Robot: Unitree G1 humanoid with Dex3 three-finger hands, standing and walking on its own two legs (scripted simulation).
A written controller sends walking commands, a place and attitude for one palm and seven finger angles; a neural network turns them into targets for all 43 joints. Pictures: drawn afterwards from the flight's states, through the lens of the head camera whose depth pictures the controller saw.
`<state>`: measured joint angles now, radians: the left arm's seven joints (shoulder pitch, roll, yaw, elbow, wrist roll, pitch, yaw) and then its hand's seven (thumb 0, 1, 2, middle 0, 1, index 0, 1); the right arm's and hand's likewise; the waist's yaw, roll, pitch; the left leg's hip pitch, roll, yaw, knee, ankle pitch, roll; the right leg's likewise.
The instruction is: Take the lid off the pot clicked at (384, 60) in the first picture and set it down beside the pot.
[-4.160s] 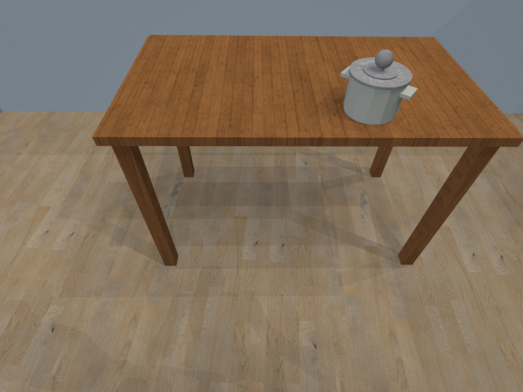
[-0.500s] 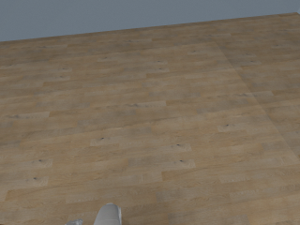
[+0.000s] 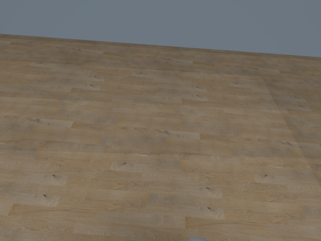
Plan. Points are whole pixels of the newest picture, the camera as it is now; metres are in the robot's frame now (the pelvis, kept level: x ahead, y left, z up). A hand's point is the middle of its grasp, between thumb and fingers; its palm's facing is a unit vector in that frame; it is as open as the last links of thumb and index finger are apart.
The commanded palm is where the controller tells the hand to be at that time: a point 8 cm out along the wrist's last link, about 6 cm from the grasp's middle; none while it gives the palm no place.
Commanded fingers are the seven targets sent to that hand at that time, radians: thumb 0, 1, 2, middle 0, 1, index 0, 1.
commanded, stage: turn to face it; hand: left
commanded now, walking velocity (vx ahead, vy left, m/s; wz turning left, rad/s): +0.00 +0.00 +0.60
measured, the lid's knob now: out of the picture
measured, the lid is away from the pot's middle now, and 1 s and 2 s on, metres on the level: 0.00 0.00 0.00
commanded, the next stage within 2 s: none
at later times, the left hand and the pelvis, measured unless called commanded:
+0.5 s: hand out of the picture +0.07 +0.16 -0.14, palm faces +0.29 -0.90 -0.32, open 7.4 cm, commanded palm none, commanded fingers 0.00 0.90 0.90 -0.20 -0.30 -0.20 -0.30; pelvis +0.00 -0.07 +0.00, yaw +17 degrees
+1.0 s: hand out of the picture -0.17 +0.13 -0.19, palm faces +0.65 -0.71 -0.27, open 7.4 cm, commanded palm none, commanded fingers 0.00 0.90 0.90 -0.20 -0.30 -0.20 -0.30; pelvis -0.03 -0.05 -0.02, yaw +38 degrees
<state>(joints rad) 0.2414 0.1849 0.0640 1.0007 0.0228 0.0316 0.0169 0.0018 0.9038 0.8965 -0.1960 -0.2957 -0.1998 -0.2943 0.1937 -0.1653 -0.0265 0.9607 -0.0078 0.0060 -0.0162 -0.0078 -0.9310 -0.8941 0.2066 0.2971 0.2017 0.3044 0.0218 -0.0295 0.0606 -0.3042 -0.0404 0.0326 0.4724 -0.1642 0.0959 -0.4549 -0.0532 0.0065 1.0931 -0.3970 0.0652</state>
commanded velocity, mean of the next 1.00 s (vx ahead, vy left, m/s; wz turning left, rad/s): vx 0.00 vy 0.00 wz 0.60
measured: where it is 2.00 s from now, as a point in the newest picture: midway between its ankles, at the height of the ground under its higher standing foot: outside the picture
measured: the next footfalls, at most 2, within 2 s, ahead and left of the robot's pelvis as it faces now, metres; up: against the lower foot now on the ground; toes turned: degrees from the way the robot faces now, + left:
right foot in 0.44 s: +0.07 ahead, -0.16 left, +0.00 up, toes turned +17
left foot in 0.94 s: -0.05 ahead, +0.06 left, +0.00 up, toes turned +42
